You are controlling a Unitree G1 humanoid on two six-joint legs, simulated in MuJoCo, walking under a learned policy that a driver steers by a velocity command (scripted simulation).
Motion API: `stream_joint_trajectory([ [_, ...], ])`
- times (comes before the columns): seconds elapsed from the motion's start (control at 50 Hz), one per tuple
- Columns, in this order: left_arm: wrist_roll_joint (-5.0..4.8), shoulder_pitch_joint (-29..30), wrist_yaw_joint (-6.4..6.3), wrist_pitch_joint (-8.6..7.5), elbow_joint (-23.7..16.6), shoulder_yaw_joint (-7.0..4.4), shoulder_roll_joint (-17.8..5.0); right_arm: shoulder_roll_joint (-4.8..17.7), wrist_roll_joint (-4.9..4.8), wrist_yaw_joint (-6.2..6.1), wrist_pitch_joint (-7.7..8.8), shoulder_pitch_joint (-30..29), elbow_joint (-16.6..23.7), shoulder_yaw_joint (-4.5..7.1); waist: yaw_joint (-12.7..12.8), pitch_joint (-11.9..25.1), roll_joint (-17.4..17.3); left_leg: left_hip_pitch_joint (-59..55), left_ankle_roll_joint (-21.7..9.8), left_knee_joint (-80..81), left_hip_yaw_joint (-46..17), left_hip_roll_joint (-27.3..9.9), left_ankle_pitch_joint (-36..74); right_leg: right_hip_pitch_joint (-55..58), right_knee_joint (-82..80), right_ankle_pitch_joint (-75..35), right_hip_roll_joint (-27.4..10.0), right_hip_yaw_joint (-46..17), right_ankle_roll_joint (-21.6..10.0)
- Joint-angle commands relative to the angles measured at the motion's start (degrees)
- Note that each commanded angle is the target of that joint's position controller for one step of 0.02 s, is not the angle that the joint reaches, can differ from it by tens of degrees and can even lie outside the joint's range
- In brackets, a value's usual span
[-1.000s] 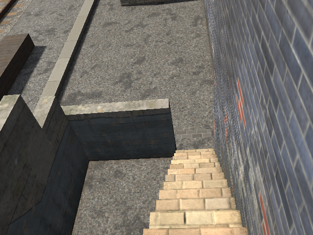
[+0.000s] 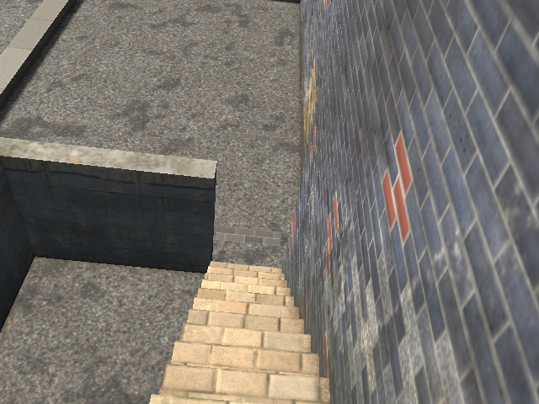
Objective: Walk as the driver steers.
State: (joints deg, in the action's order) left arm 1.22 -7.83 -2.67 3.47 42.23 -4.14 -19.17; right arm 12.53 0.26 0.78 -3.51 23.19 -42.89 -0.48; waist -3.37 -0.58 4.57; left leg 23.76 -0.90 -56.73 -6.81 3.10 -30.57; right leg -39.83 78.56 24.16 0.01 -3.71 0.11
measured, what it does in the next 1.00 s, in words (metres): goes down: right foot, then right foot 0.22 m lower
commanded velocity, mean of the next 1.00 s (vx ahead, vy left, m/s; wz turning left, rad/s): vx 0.31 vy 0.00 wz -0.09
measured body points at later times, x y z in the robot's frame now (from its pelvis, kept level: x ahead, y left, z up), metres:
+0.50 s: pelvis +0.06 -0.04 +0.01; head +0.03 -0.04 +0.46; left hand +0.06 +0.21 -0.13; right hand +0.20 -0.25 -0.11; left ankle +0.01 +0.05 -0.69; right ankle +0.09 -0.18 -0.68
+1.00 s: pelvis +0.22 -0.10 -0.18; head +0.19 -0.18 +0.26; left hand +0.15 +0.15 -0.28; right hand +0.22 -0.31 -0.38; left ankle +0.26 +0.06 -0.75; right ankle +0.19 -0.18 -0.90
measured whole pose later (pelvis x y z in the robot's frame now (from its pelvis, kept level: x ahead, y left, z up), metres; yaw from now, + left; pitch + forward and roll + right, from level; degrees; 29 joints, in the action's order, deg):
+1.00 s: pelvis +0.22 -0.10 -0.18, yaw -6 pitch -3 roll +4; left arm -4.1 -32.7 -3.4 -2.2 59.8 1.0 -6.9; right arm 12.5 3.6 0.6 -5.4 15.7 -56.6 1.2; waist -2.5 -0.7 -7.8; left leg 41.3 1.3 -86.8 -1.6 1.9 -20.0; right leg -15.0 43.6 25.3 2.0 -6.6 -2.6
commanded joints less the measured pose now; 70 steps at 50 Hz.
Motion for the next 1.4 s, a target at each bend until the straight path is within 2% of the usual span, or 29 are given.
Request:
stream_joint_trajectory([
  [0.02,0.45,-3.6,-0.89,0.47,-3.0,-0.91,-0.6,7.5,-0.37,-0.27,1.88,-12.8,8.2,1.73,7.9,0.1,-14.6,6.5,-10.6,22.2,-20.6,-9.8,36.3,0.1,3.7,-13.2,0.5,1.2,0.7],
  [0.14,-1.05,-1.5,-0.63,-2.59,-4.6,0.91,1.4,7.1,-0.17,-0.21,0.86,-9.1,6.8,1.51,6.4,8.4,-11.5,-8.8,-11.3,15.3,-14.6,-8.3,66.1,6.2,-17.9,-19.3,-1.1,1.3,0.3],
  [0.26,-3.01,-2.7,0.79,-4.59,-1.1,2.27,1.3,4.2,-0.32,-0.91,2.69,-12.7,3.9,-0.94,4.2,4.6,-9.6,-0.8,-11.0,17.7,-22.0,-9.1,21.0,19.4,-37.3,-24.7,-7.4,-5.8,1.2],
  [0.3,-2.73,-8.8,1.24,-5.62,2.4,1.44,-2.8,1.9,-1.0,0.35,2.51,-10.0,3.0,-1.43,5.8,-1.3,13.9,13.1,-2.9,4.1,-3.0,4.3,-3.8,30.5,-61.7,-11.3,-10.2,-12.6,0.5],
  [0.32,-1.72,-12.8,1.18,-5.77,5.1,1.62,-3.9,3.9,0.3,-0.33,2.67,-11.8,2.6,-0.5,6.7,-4.6,16.2,17.0,-1.0,-1.4,2.0,6.0,-3.4,30.5,-62.7,-10.0,-12.8,-21.2,-2.8],
  [0.36,-1.11,-14.7,1.06,-5.52,6.3,2.96,-0.3,4.9,-0.11,-0.02,2.52,-15.0,0.7,-0.02,6.7,-5.0,5.8,18.9,-1.5,2.1,3.2,0.5,-3.5,29.8,-62.9,1.0,-15.3,-22.9,-7.0],
  [0.4,-3.4,2.2,0.61,-5.27,2.9,2.67,1.0,2.9,1.09,1.59,3.18,-2.6,-6.4,-0.48,-3.0,-0.2,3.3,-16.8,-2.5,4.0,8.7,-3.5,16.1,0.7,-58.6,4.9,-9.4,-12.0,-5.6],
  [0.46,-4.05,6.9,0.08,-4.46,2.2,0.84,1.8,4.1,2.68,2.03,4.18,14.8,-12.8,0.21,-11.7,-2.2,-6.2,-33.8,-7.1,15.2,0.8,-8.7,-3.9,-18.1,-32.0,1.5,0.2,-1.5,-1.2],
  [0.5,-4.2,-2.5,-0.22,-5.09,3.4,1.54,8.5,6.3,1.07,0.43,4.56,12.1,-13.0,0.47,-2.8,-2.9,-11.7,-27.2,-7.1,21.1,-11.1,-15.1,5.6,-20.7,-21.5,-5.5,3.1,-10.6,-6.5],
  [0.52,-2.44,-3.5,-0.86,-5.0,2.6,0.84,6.5,13.4,2.0,0.0,5.1,10.0,-13.1,3.38,-1.8,-1.3,-17.3,-19.7,-11.4,28.7,-22.2,-22.2,-9.3,-19.3,-20.7,-10.6,1.9,-16.1,-6.2],
  [0.56,-2.08,-0.4,-0.41,-5.21,3.6,-2.12,0.0,7.8,2.18,-0.08,8.35,-0.8,-12.7,2.04,0.8,-6.4,-13.3,-10.0,-13.4,26.1,-21.2,-22.2,-12.8,-18.1,-19.5,-21.8,1.5,-16.0,-2.0],
  [0.64,-1.49,-9.9,2.17,-4.16,6.6,0.24,9.4,4.8,0.88,0.09,9.03,-9.4,-12.6,1.6,9.2,-1.5,-7.6,16.8,-6.4,17.3,-1.9,-15.5,-12.5,16.3,-29.9,-53.7,1.9,-3.3,-1.6],
  [0.72,-1.97,-5.8,1.82,-3.79,4.7,1.63,8.8,5.6,2.14,-0.19,8.22,-2.0,-13.9,1.83,3.0,-7.0,-8.1,13.0,-4.0,7.8,5.8,-14.2,-12.3,22.5,-40.4,-53.3,0.6,1.5,-1.3],
  [0.8,-2.8,-33.6,0.35,-4.54,14.2,-2.14,-0.1,7.7,4.45,-1.98,4.46,1.8,-19.5,3.11,10.4,0.0,-11.4,4.8,-3.0,-30.4,14.2,-7.2,3.9,46.3,-56.3,-48.6,-3.0,5.2,-1.2],
  [0.84,-1.49,-35.6,0.95,-3.47,15.2,-0.76,-4.2,1.1,5.59,-0.06,1.84,4.2,-15.9,3.25,5.8,-0.8,-0.7,28.7,-3.0,-57.3,10.7,-0.4,-24.2,55.2,-37.6,-52.3,-8.8,-6.6,3.7],
  [0.86,-4.34,-32.6,1.65,-4.37,14.2,-0.7,-5.0,1.7,5.46,0.97,1.64,5.3,-12.6,2.98,2.5,-0.7,3.5,33.3,-2.3,-56.7,9.3,-1.2,-21.4,49.4,-39.7,-53.5,-12.5,-14.6,3.2],
  [0.88,-7.09,-33.2,1.82,-5.17,14.7,-0.29,-5.0,2.6,6.22,0.8,0.14,6.5,-13.7,3.1,1.3,-0.4,2.1,35.7,-1.9,-59.6,8.0,-1.5,-17.1,46.9,-43.8,-41.4,-17.1,-22.4,-0.4],
  [0.9,-8.59,-32.2,1.03,-6.62,15.7,-1.12,-8.0,-1.5,5.61,0.21,-0.23,9.5,-13.4,1.94,-0.7,2.7,12.1,38.0,-0.5,-61.5,6.9,-1.5,-15.0,43.5,-53.4,-19.8,-23.9,-40.3,-10.2],
  [0.92,-8.24,-31.8,0.76,-7.42,16.2,-0.1,-4.8,1.3,5.82,0.03,-0.47,3.6,-13.1,2.32,1.7,-2.0,12.5,39.7,-0.3,-58.4,4.5,-1.9,-12.9,35.9,-58.8,-0.3,-24.6,-46.5,-14.8],
  [0.94,-5.95,-28.1,0.42,-7.55,15.2,1.75,-0.1,5.2,5.92,-0.25,-0.53,-9.8,-9.7,2.71,2.7,-7.0,-1.0,38.0,0.3,-38.1,-2.2,-5.6,11.1,29.6,-57.4,12.5,-19.6,-32.7,-11.3],
  [1.0,-4.84,-22.5,-3.17,-6.79,12.3,6.57,6.7,0.4,1.4,-0.49,-2.63,-17.1,-6.5,1.0,0.4,-9.5,1.0,23.3,5.2,-8.5,-3.3,-5.1,24.0,18.1,-58.1,-7.0,-15.4,-26.0,-7.0],
  [1.04,-5.66,-20.6,-3.04,-7.4,11.9,6.33,4.5,-0.2,1.17,-1.01,-3.62,-12.7,-9.3,0.93,-1.5,-7.3,9.5,13.1,5.2,-9.1,-2.1,-3.7,29.5,15.3,-55.0,-25.5,-12.9,-20.9,-3.8],
  [1.1,-7.68,-27.5,-5.36,-7.32,16.5,4.08,6.1,3.1,2.83,-0.02,-1.78,-14.2,-7.8,2.18,1.1,-6.7,5.6,15.1,3.6,7.8,-3.5,-3.7,53.2,19.9,-42.8,-15.2,-4.2,-13.7,-1.9],
  [1.14,-7.15,-25.0,-5.28,-6.6,15.2,3.99,7.3,-1.1,4.7,0.6,-1.89,-20.9,-4.9,0.74,4.3,-5.7,6.3,10.9,4.3,8.5,-1.4,-2.6,58.8,15.1,-41.7,-4.3,-2.1,-15.6,-5.3],
  [1.26,-3.25,-22.6,-3.46,-8.64,15.0,3.23,7.3,-2.0,3.82,1.47,2.35,-29.9,1.8,0.58,11.6,-5.7,2.9,9.0,3.3,24.7,-1.5,-3.4,59.0,16.5,-24.2,-1.6,0.1,-18.0,-11.9],
  [1.32,-0.64,-24.2,-2.89,-7.63,16.6,2.23,5.7,-1.3,1.12,1.69,5.16,-22.4,-1.0,1.22,12.3,-5.9,-1.4,-0.3,1.9,33.4,1.8,-2.3,48.2,15.2,-16.3,-13.6,0.6,-17.5,-13.0],
  [1.36,0.48,-23.5,-2.34,-6.67,18.1,0.84,3.3,2.2,-1.54,1.04,4.99,0.8,-9.3,3.69,3.1,2.2,-5.0,-25.8,-0.2,43.5,1.1,-7.0,54.0,10.3,6.4,-9.6,1.5,-13.2,-13.0],
  [1.38,1.37,-23.5,-1.31,-6.76,18.2,-0.01,3.1,5.8,-1.77,0.31,5.15,9.1,-12.2,4.92,0.8,2.8,-9.5,-37.5,-1.6,48.4,-3.4,-11.3,62.1,-0.7,25.6,14.0,6.9,-5.9,-10.1],
  [1.4,-1.57,-23.2,-0.69,-8.03,14.5,-0.42,4.6,9.8,1.3,1.0,5.02,15.1,-13.3,5.08,1.8,6.8,-19.9,-56.3,-3.1,22.4,-3.1,-18.4,101.8,-22.9,43.7,33.4,9.3,-1.0,-6.3],
])
Keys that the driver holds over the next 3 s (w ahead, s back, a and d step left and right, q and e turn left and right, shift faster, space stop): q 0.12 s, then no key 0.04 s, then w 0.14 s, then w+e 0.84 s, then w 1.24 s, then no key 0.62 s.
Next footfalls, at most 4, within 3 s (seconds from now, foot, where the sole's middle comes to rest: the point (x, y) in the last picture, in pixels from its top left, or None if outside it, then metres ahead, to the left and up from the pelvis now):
0.24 right None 0.12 -0.16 -0.72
0.82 right None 0.23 -0.18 -0.94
1.38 left None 0.49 0.07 -1.15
1.84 right None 0.68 -0.15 -1.37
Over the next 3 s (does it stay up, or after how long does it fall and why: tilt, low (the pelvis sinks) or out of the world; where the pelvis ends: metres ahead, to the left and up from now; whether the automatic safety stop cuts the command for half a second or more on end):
stays up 1.05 -0.12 -1.03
